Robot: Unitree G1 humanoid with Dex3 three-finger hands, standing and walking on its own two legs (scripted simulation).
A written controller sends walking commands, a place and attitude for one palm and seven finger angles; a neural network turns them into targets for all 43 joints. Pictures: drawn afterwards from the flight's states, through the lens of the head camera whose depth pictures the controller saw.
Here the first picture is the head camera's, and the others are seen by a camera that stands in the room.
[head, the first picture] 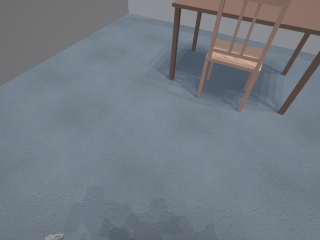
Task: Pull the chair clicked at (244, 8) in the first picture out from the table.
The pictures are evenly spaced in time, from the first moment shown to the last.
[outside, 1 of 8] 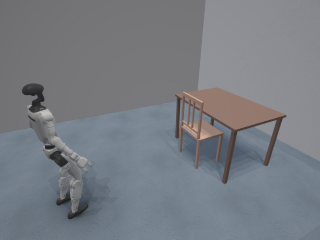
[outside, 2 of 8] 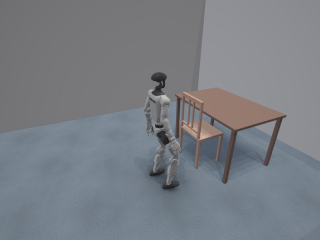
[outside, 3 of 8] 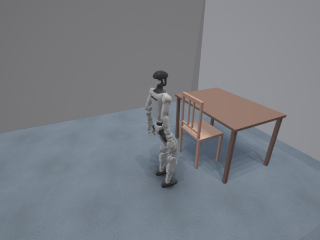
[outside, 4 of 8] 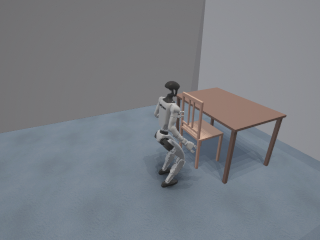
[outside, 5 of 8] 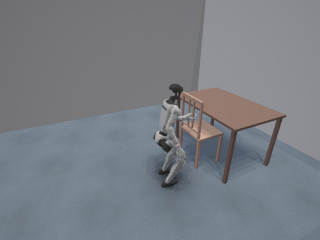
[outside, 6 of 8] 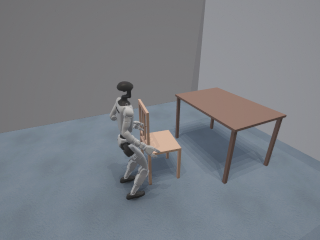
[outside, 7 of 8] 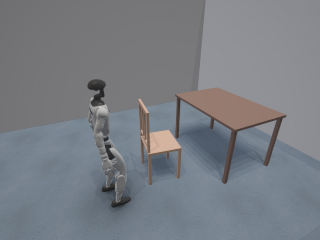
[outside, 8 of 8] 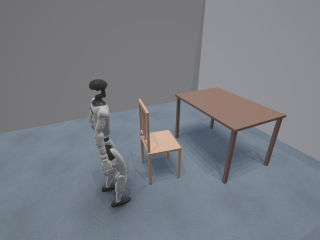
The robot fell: no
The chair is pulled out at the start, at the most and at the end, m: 0.00 0.63 0.62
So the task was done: yes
